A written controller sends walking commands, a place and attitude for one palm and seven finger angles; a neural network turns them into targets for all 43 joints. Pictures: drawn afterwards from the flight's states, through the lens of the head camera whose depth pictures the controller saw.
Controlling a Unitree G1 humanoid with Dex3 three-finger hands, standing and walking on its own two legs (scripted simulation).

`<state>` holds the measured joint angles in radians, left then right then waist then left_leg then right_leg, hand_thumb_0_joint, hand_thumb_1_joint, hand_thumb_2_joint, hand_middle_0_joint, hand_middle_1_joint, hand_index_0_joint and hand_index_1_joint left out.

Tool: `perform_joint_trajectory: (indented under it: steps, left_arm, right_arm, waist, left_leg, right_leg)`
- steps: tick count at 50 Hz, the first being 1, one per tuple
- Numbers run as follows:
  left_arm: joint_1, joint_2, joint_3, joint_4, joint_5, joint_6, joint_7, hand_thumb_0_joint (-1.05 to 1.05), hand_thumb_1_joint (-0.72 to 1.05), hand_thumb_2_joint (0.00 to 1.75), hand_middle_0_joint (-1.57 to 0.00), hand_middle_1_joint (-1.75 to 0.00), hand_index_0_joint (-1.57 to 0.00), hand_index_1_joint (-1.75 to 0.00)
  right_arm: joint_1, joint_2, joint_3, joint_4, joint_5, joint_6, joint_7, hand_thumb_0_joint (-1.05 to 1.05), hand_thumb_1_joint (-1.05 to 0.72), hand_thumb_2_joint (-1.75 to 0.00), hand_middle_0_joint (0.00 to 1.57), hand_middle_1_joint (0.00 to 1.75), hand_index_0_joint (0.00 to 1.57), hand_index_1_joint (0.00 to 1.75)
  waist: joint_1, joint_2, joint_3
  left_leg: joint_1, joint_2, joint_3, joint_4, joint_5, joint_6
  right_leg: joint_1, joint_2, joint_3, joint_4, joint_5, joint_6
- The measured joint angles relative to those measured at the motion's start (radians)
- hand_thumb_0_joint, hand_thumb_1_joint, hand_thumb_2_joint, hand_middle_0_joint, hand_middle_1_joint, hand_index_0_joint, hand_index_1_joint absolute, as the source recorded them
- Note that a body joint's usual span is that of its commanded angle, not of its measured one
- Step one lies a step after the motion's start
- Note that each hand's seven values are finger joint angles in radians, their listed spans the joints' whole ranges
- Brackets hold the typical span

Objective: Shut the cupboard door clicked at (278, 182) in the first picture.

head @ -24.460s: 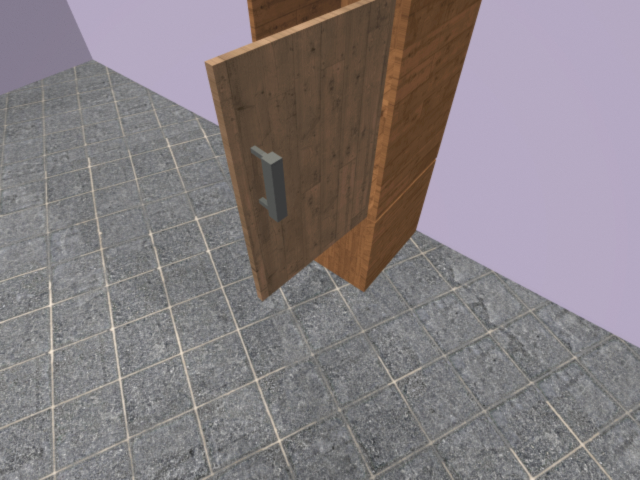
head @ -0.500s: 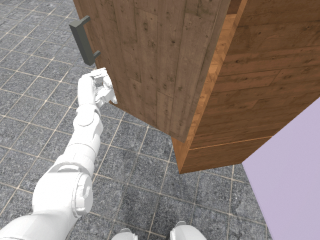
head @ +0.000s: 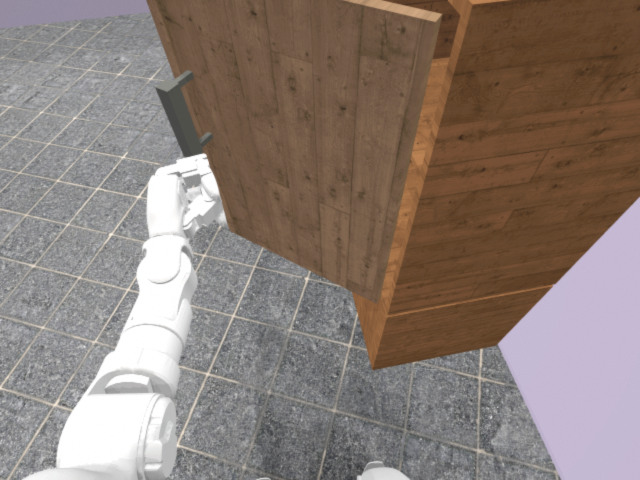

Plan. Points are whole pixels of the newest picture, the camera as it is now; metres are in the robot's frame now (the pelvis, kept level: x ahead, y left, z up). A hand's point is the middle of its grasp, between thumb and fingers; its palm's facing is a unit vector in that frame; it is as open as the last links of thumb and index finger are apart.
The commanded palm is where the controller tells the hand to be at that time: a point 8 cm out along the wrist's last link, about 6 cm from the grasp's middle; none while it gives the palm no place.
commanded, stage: draw the hand back to the body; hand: left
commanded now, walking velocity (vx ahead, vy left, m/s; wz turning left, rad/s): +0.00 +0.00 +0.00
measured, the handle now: (190, 115) +0.66 +0.18 +0.07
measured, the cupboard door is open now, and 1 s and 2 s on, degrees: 49 49 49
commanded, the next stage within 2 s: step back with the hand held close in 1.36 s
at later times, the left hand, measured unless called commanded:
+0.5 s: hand (89, 298) +0.29 +0.20 +0.15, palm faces +0.20 -0.96 -0.21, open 3.2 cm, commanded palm +0.25 +0.24 +0.17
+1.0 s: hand out of the picture +0.19 +0.29 +0.21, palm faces +0.49 -0.76 -0.44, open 6.3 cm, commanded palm +0.14 +0.33 +0.22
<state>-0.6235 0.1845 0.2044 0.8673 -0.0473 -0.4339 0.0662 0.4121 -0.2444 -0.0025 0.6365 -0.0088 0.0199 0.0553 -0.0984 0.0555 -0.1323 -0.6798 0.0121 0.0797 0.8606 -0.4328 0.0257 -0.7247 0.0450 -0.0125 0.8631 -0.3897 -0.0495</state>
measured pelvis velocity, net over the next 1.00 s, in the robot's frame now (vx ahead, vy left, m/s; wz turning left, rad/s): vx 0.02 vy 0.02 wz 0.05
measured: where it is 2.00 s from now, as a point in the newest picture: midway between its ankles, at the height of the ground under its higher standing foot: outside the picture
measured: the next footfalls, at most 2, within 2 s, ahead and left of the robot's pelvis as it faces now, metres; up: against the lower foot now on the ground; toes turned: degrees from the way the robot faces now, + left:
none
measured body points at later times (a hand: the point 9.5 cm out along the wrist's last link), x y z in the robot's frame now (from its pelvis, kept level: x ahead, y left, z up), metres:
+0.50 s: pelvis +0.01 +0.01 +0.04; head +0.00 -0.01 +0.49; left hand +0.27 +0.25 +0.16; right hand +0.23 -0.20 -0.03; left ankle -0.01 +0.10 -0.69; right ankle +0.01 -0.09 -0.69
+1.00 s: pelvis +0.02 +0.02 +0.05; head +0.00 -0.01 +0.50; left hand +0.16 +0.33 +0.24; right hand +0.21 -0.19 -0.05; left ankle -0.01 +0.10 -0.69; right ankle +0.01 -0.09 -0.69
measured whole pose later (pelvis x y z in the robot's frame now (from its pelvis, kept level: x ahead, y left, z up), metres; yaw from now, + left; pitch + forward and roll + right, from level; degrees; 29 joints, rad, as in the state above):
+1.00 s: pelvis +0.02 +0.02 +0.05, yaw +3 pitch -3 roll -1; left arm 0.48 0.37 0.35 -0.38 -0.08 -0.06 0.10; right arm 0.22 -0.24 0.03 0.63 0.01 -0.03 -0.06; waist 0.06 0.09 -0.01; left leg -0.08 -0.03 0.03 0.42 -0.27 0.05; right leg -0.09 0.02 -0.05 0.39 -0.24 -0.02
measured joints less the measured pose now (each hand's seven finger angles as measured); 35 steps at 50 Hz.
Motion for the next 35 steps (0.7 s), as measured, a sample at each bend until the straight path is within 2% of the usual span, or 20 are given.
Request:
perform_joint_trajectory:
  steps: [3,6,11,15,19,24,29,35]
  left_arm:
    - [0.125,-0.004,-0.011,-0.117,-0.068,0.105,-0.035,0.01,0.9,0.9,-1.3,-1.5,-1.29,-1.5]
    - [0.237,-0.016,-0.027,-0.264,-0.119,0.151,-0.055,0.02,0.9,0.9,-1.3,-1.5,-1.29,-1.5]
    - [0.335,0.0,-0.08,-0.438,-0.117,0.152,-0.096,0.02,0.9,0.9,-1.3,-1.5,-1.29,-1.5]
    - [0.389,0.016,-0.104,-0.505,-0.131,0.236,-0.144,0.01,0.9,0.9,-1.28,-1.47,-1.27,-1.48]
    - [0.514,0.047,-0.136,-0.639,-0.079,0.301,-0.089,0.01,0.9,0.9,-1.22,-1.41,-1.21,-1.41]
    - [0.643,0.074,-0.143,-0.801,-0.043,0.35,-0.033,0.02,0.89,0.9,-1.11,-1.29,-1.1,-1.29]
    - [0.731,0.091,-0.119,-0.921,-0.029,0.38,-0.001,0.02,0.89,0.9,-0.98,-1.15,-0.98,-1.15]
    - [0.835,0.105,-0.071,-1.025,-0.026,0.396,0.011,0.01,0.89,0.9,-0.82,-0.97,-0.82,-0.98]
  right_arm:
    - [0.01,-0.004,-0.002,-0.007,0.026,0.014,-0.018,0.01,-0.91,-0.9,0.2,0.3,0.2,0.3]
    - [-0.002,-0.005,-0.001,-0.014,0.041,-0.002,-0.04,0.02,-0.91,-0.9,0.2,0.3,0.2,0.3]
    - [-0.079,-0.015,0.002,-0.023,0.052,-0.044,-0.065,0.02,-0.91,-0.9,0.2,0.3,0.2,0.3]
    - [-0.157,-0.034,0.005,-0.05,0.065,-0.055,-0.077,0.02,-0.91,-0.9,0.2,0.3,0.2,0.3]
    - [-0.227,-0.017,0.012,-0.078,0.063,-0.033,-0.107,0.02,-0.91,-0.9,0.2,0.3,0.2,0.3]
    - [-0.259,0.008,0.036,-0.093,0.055,-0.019,-0.128,0.01,-0.91,-0.9,0.2,0.3,0.2,0.3]
    - [-0.261,0.022,0.06,-0.083,0.042,-0.021,-0.126,0.01,-0.91,-0.9,0.2,0.3,0.2,0.3]
    - [-0.246,0.035,0.075,-0.061,0.029,-0.015,-0.119,0.01,-0.9,-0.9,0.2,0.3,0.2,0.3]
  waist:
    - [0.022,0.008,0.009]
    - [0.044,0.001,0.022]
    - [0.071,-0.018,0.041]
    - [0.088,-0.009,0.05]
    - [0.098,-0.009,0.07]
    - [0.124,-0.012,0.095]
    - [0.148,0.002,0.117]
    - [0.155,0.019,0.135]
  left_leg:
    - [0.086,0.0,0.0,-0.059,0.016,0.001]
    - [0.161,-0.001,-0.011,-0.111,0.035,0.0]
    - [0.229,-0.006,-0.037,-0.146,0.054,-0.002]
    - [0.271,-0.014,-0.044,-0.172,0.068,0.001]
    - [0.358,-0.023,-0.036,-0.246,0.097,0.004]
    - [0.456,-0.029,-0.045,-0.327,0.126,0.007]
    - [0.528,-0.035,-0.054,-0.386,0.147,0.011]
    - [0.575,-0.042,-0.054,-0.434,0.165,0.016]
  right_leg:
    - [0.087,0.003,0.002,-0.061,0.016,0.002]
    - [0.17,0.004,-0.006,-0.12,0.035,0.001]
    - [0.253,-0.001,-0.031,-0.169,0.051,-0.001]
    - [0.299,-0.009,-0.037,-0.196,0.062,0.003]
    - [0.378,-0.015,-0.026,-0.254,0.083,0.01]
    - [0.481,-0.018,-0.032,-0.337,0.111,0.012]
    - [0.56,-0.022,-0.039,-0.405,0.134,0.016]
    - [0.607,-0.027,-0.038,-0.453,0.15,0.023]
